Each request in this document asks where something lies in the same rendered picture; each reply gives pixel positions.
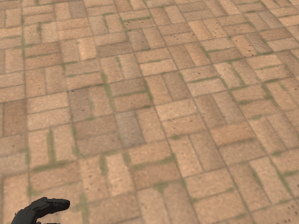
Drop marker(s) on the robot left hand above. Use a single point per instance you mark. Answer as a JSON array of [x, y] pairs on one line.
[[38, 209]]

